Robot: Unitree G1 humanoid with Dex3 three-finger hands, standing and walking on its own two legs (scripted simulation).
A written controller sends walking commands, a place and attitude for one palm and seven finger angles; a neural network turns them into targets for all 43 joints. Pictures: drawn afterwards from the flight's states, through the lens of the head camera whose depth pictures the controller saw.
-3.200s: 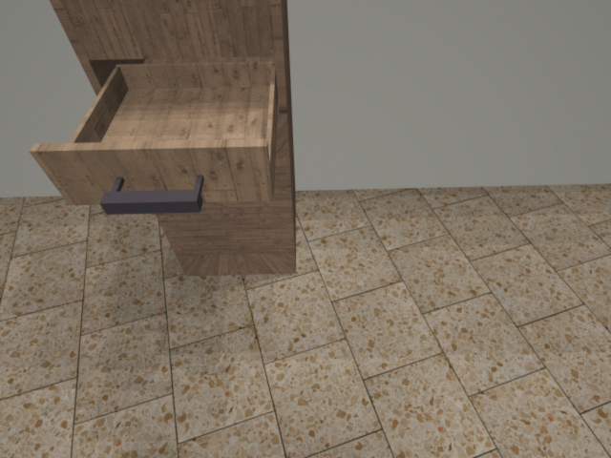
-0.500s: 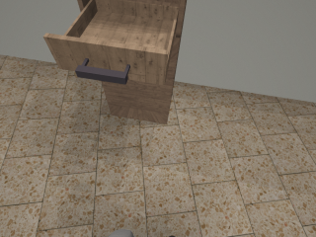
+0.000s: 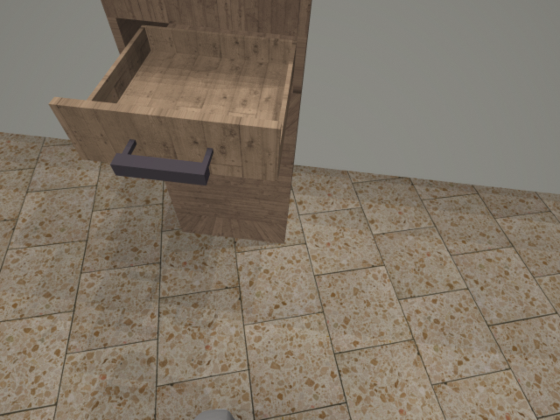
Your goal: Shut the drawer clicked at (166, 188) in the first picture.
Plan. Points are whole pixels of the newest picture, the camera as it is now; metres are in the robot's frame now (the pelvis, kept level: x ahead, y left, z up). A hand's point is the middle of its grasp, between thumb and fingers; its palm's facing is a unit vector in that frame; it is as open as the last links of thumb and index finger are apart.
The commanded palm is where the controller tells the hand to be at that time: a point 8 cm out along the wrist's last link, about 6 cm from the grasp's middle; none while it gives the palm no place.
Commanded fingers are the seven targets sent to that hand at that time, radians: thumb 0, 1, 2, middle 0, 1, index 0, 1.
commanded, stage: take the last steps up to it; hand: left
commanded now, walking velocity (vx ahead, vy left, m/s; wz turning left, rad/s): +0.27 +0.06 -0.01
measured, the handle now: (165, 159) +0.51 +0.23 +0.03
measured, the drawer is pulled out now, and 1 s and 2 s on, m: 0.30 0.30 0.30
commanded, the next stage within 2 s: come to a stop and stand still in 0.36 s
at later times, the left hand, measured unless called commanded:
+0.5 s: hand (175, 377) +0.20 +0.19 -0.18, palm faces +0.07 -0.98 -0.19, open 7.3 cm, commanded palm none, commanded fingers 0.00 0.90 0.90 -0.20 -0.30 -0.20 -0.30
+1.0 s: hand (178, 343) +0.25 +0.19 -0.16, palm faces +0.07 -0.95 -0.29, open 7.4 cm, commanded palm none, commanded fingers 0.00 0.90 0.90 -0.20 -0.30 -0.20 -0.30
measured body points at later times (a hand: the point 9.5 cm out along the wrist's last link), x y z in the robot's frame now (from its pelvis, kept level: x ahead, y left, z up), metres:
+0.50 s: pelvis +0.16 +0.00 +0.00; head +0.20 +0.02 +0.45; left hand +0.19 +0.24 -0.16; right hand +0.17 -0.23 -0.15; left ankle +0.17 +0.12 -0.72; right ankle +0.13 -0.12 -0.74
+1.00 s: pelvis +0.18 -0.02 +0.00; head +0.24 -0.03 +0.45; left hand +0.25 +0.24 -0.14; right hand +0.27 -0.27 -0.15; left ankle +0.13 +0.12 -0.68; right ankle +0.21 -0.10 -0.74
